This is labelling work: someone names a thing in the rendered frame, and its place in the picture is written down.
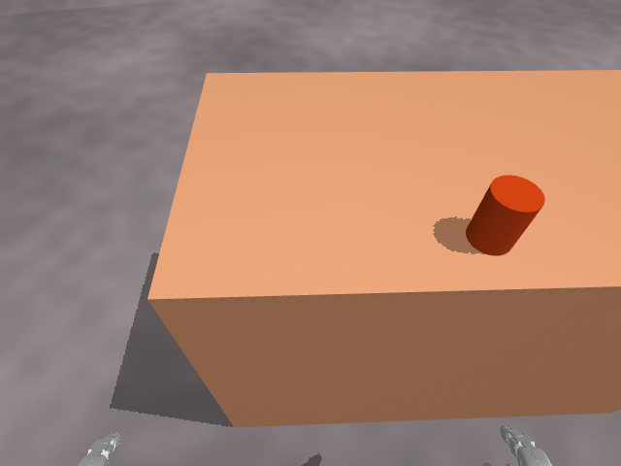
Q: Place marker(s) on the can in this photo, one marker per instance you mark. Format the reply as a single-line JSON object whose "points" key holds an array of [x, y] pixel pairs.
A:
{"points": [[506, 210]]}

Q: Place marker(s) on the right robot hand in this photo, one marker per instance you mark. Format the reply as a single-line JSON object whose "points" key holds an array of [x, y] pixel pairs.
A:
{"points": [[523, 448]]}

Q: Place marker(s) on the left robot hand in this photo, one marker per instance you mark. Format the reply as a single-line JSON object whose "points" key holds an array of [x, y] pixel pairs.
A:
{"points": [[100, 453]]}

